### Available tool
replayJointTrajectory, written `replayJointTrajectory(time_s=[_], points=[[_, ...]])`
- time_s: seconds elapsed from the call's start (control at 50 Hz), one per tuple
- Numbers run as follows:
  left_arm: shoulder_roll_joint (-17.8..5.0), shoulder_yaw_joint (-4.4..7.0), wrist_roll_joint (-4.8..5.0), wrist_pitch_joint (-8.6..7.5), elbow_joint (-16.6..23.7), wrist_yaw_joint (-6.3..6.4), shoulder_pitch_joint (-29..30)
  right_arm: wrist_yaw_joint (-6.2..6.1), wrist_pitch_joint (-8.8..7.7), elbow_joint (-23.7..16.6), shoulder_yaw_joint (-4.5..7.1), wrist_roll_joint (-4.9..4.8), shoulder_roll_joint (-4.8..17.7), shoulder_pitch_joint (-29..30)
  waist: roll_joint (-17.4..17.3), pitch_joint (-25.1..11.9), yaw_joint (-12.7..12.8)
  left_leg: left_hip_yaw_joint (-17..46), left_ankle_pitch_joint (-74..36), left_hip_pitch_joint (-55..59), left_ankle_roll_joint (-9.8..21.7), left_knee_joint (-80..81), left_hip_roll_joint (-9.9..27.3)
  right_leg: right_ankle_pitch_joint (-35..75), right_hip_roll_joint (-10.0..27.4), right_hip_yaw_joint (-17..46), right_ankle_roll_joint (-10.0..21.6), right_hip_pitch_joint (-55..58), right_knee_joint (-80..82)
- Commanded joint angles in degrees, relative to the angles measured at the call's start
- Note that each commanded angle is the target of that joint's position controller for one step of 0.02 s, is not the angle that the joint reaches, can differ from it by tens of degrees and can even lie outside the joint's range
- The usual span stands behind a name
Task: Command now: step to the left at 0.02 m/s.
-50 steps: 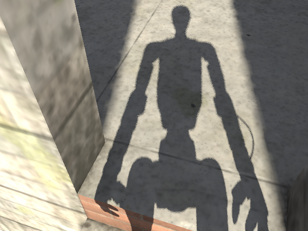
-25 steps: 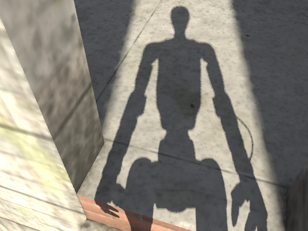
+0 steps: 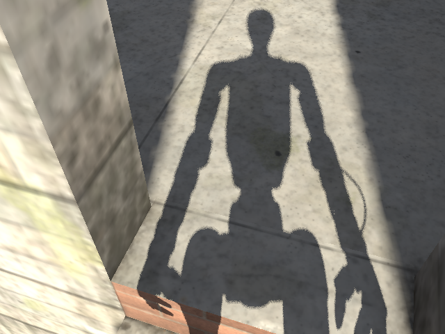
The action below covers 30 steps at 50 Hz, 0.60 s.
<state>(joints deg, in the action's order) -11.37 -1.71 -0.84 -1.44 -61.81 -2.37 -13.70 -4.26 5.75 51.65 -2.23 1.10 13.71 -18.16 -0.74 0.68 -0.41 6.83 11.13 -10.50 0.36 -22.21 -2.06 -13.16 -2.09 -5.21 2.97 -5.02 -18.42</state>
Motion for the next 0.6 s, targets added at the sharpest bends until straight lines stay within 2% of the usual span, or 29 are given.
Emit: replayJointTrajectory(time_s=[0.02, 0.04, 0.06, 0.08, 0.1, 0.12, 0.14, 0.16, 0.18, 0.2, 0.22, 0.24, 0.26, 0.28, 0.3, 0.32, 0.34, 0.38, 0.4, 0.42, 0.44, 0.46, 0.48, 0.5, 0.52, 0.54, 0.56, 0.58, 0.6], points=[[-5.05, 0.88, -0.19, -0.35, 1.45, 0.02, -3.57, -0.53, -0.26, -1.98, 1.41, 0.16, 6.45, -3.12, 0.64, 0.8, 0.1, 2.94, -5.44, -0.15, 5.41, 1.72, 3.75, 5.3, 6.31, 5.6, 0.38, -1.1, 4.89], [-5.38, 0.88, 0.36, -0.2, 1.08, 0.25, -1.74, -0.35, -0.55, -1.48, 0.95, 0.21, 5.24, -3.25, 1.72, 2.08, -0.57, 3.29, -7.91, -1.19, 4.98, 2.75, 4.42, 6.89, 5.95, 4.92, 0.56, -1.57, 3.45], [-5.24, 0.86, 0.03, -0.37, 1.83, 0.21, -1.56, -0.13, -0.36, -2.13, 1.43, 0.03, 6.57, -2.0, -0.54, 2.21, 0.34, 3.06, -8.95, -1.52, 5.37, 2.2, 4.09, 6.36, 5.92, 4.68, 0.73, -1.69, 3.92], [-5.58, 0.89, 0.17, -0.33, 1.25, 0.24, -1.91, -0.19, -0.5, -1.34, 1.0, 0.18, 5.39, -3.26, 1.2, 1.75, -0.32, 3.22, -10.52, -0.51, 4.93, 2.56, 4.5, 8.22, 5.68, 4.54, 0.55, -1.84, 3.33], [-5.16, 0.88, -0.3, -0.52, 1.67, -0.04, -3.0, -0.43, -0.26, -1.76, 1.42, 0.17, 6.37, -3.11, 0.26, 1.27, 0.02, 2.98, -7.43, 0.06, 5.27, 1.77, 3.89, 6.12, 6.01, 5.18, 0.43, -1.79, 4.83], [-5.46, 0.93, 0.33, -0.33, 1.1, 0.2, -2.09, -0.3, -0.55, -1.36, 0.98, 0.18, 5.39, -3.35, 1.36, 1.83, -0.47, 3.3, -8.96, -0.65, 4.95, 2.64, 4.48, 7.55, 5.86, 4.8, 0.55, -1.61, 3.47], [-5.46, 0.92, 0.36, -0.31, 1.36, 0.22, -2.07, -0.26, -0.59, -1.08, 1.01, 0.15, 5.71, -3.57, 0.66, 1.84, -0.17, 3.13, -10.7, -0.53, 4.9, 2.5, 4.44, 8.71, 5.66, 4.51, 0.5, -1.61, 3.23], [-5.14, 0.9, -0.3, -0.45, 1.7, -0.07, -3.13, -0.47, -0.32, -1.6, 1.44, 0.06, 6.56, -2.95, 0.04, 1.38, 0.11, 2.85, -7.64, -0.15, 5.29, 1.63, 3.76, 6.39, 5.98, 5.17, 0.44, -1.62, 4.71], [-5.51, 0.96, 0.28, -0.29, 1.2, 0.19, -2.07, -0.34, -0.61, -1.23, 0.99, 0.13, 5.49, -3.28, 1.18, 1.84, -0.43, 3.23, -9.31, -0.77, 4.99, 2.66, 4.52, 7.83, 5.86, 4.81, 0.52, -1.45, 3.38], [-5.31, 0.9, -0.03, -0.42, 1.85, 0.15, -1.95, -0.11, -0.39, -1.93, 1.44, -0.05, 6.66, -2.08, -0.74, 1.91, 0.41, 3.04, -10.0, -1.17, 5.4, 2.07, 4.13, 7.15, 5.84, 4.57, 0.67, -1.46, 3.85], [-5.6, 0.92, 0.15, -0.34, 1.27, 0.18, -2.28, -0.19, -0.53, -1.19, 1.0, 0.1, 5.43, -3.32, 1.13, 1.45, -0.26, 3.17, -11.3, -0.34, 5.0, 2.48, 4.53, 9.07, 5.63, 4.49, 0.47, -1.47, 3.2], [-5.64, 1.1, 0.01, -0.26, 1.22, 0.09, -2.4, -0.41, -0.52, -0.88, 1.1, -0.2, 5.93, -3.76, 1.14, 1.81, 0.08, 3.18, -11.39, -0.74, 5.34, 2.46, 4.48, 10.09, 5.74, 4.55, 0.11, -1.43, 3.43], [-5.18, 0.86, -0.08, -0.39, 1.54, 0.06, -2.82, -0.2, -0.34, -1.83, 1.5, -0.1, 6.86, -2.36, -0.83, 0.88, 0.56, 2.84, -10.75, -0.51, 5.45, 1.85, 4.12, 8.56, 5.91, 4.6, 0.48, -0.81, 3.71], [-5.58, 0.91, 0.21, -0.3, 1.09, 0.13, -2.47, -0.24, -0.45, -1.13, 1.0, 0.16, 5.4, -3.59, 1.17, 0.85, -0.31, 3.05, -11.29, -0.02, 5.0, 2.48, 4.52, 9.56, 5.66, 4.49, 0.36, -1.05, 3.13], [-5.59, 1.09, 0.07, -0.17, 1.09, 0.07, -2.47, -0.44, -0.43, -0.88, 1.07, -0.11, 5.82, -3.89, 1.28, 1.5, 0.06, 3.13, -10.97, -0.55, 5.33, 2.47, 4.42, 9.8, 5.73, 4.54, 0.1, -1.32, 3.43], [-5.04, 0.88, -0.32, -0.34, 1.51, -0.13, -3.57, -0.57, -0.21, -1.55, 1.43, 0.1, 6.44, -3.23, 0.3, 0.72, 0.11, 2.78, -7.53, 0.2, 5.39, 1.67, 3.83, 6.92, 6.03, 5.21, 0.2, -1.14, 4.68], [-5.32, 0.94, 0.33, -0.17, 1.03, 0.18, -2.26, -0.4, -0.51, -1.17, 0.96, 0.2, 5.32, -3.5, 1.33, 1.46, -0.48, 3.13, -8.94, -0.63, 5.0, 2.66, 4.5, 7.9, 5.85, 4.79, 0.43, -1.19, 3.39], [-5.12, 0.86, -0.06, -0.31, 1.58, 0.15, -2.48, -0.14, -0.36, -1.76, 1.48, -0.07, 6.77, -2.21, -1.04, 1.53, 0.53, 2.81, -10.29, -0.91, 5.39, 1.93, 4.07, 7.41, 5.86, 4.55, 0.62, -1.31, 3.84], [-5.84, 1.12, -0.18, -0.25, 1.14, 0.11, -2.01, -0.39, -0.41, -0.98, 1.07, -0.21, 5.59, -3.51, 1.56, 2.07, -0.24, 3.21, -10.67, -0.99, 5.37, 2.67, 4.58, 9.06, 5.75, 4.58, 0.14, -1.75, 3.57], [-5.32, 0.91, 0.26, -0.23, 1.05, 0.16, -2.92, -0.34, -0.5, -0.84, 0.98, 0.17, 5.57, -4.06, 0.77, 0.96, -0.09, 2.98, -11.17, 0.23, 4.96, 2.37, 4.53, 9.36, 5.64, 4.43, 0.33, -1.33, 3.23], [-5.04, 0.83, 0.02, -0.36, 1.39, 0.09, -2.78, -0.16, -0.3, -1.74, 1.48, -0.06, 6.77, -2.46, -0.93, 1.01, 0.5, 2.75, -10.28, -0.61, 5.4, 1.86, 4.04, 7.84, 5.88, 4.56, 0.55, -1.0, 3.77], [-5.52, 0.89, 0.2, -0.27, 1.01, 0.15, -2.46, -0.24, -0.42, -1.06, 1.01, 0.13, 5.38, -3.65, 1.24, 1.11, -0.37, 2.97, -10.65, -0.12, 4.97, 2.49, 4.54, 8.75, 5.69, 4.49, 0.41, -1.39, 3.23], [-5.29, 0.87, 0.33, -0.21, 1.01, 0.16, -2.73, -0.27, -0.48, -0.86, 0.99, 0.19, 5.55, -3.96, 0.91, 1.2, -0.12, 2.91, -10.8, 0.07, 4.9, 2.36, 4.45, 8.81, 5.64, 4.44, 0.43, -1.52, 3.26], [-4.97, 0.84, -0.32, -0.35, 1.44, -0.1, -3.44, -0.49, -0.22, -1.46, 1.42, 0.09, 6.4, -3.24, 0.35, 1.22, 0.05, 2.71, -7.12, 0.01, 5.29, 1.66, 3.79, 5.99, 6.01, 5.18, 0.38, -1.66, 4.8], [-5.29, 0.9, 0.27, -0.18, 0.98, 0.19, -2.26, -0.37, -0.51, -1.07, 0.97, 0.13, 5.36, -3.49, 1.47, 2.06, -0.51, 3.05, -8.42, -0.87, 4.98, 2.69, 4.51, 7.1, 5.89, 4.81, 0.5, -1.7, 3.5], [-5.29, 0.89, 0.31, -0.17, 1.23, 0.21, -2.32, -0.3, -0.55, -0.79, 0.98, 0.14, 5.56, -3.78, 0.82, 2.16, -0.2, 2.97, -10.13, -0.66, 4.91, 2.52, 4.45, 7.93, 5.64, 4.46, 0.5, -1.94, 3.36], [-4.97, 0.87, -0.34, -0.35, 1.56, -0.06, -3.4, -0.51, -0.29, -1.33, 1.43, 0.03, 6.46, -3.17, 0.13, 1.72, 0.08, 2.7, -7.04, -0.34, 5.31, 1.67, 3.79, 5.69, 6.0, 5.18, 0.42, -1.89, 4.86], [-5.37, 0.94, 0.27, -0.23, 1.07, 0.21, -2.36, -0.38, -0.59, -0.95, 0.98, 0.08, 5.38, -3.52, 1.24, 2.2, -0.49, 3.08, -8.7, -0.95, 5.0, 2.67, 4.54, 7.15, 5.86, 4.79, 0.52, -1.76, 3.51], [-5.58, 1.13, 0.03, -0.18, 1.27, 0.15, -2.13, -0.47, -0.54, -0.62, 1.06, -0.23, 5.77, -3.79, 1.11, 2.88, -0.07, 3.16, -10.04, -1.43, 5.32, 2.63, 4.49, 8.4, 5.71, 4.55, 0.21, -2.1, 3.64]])
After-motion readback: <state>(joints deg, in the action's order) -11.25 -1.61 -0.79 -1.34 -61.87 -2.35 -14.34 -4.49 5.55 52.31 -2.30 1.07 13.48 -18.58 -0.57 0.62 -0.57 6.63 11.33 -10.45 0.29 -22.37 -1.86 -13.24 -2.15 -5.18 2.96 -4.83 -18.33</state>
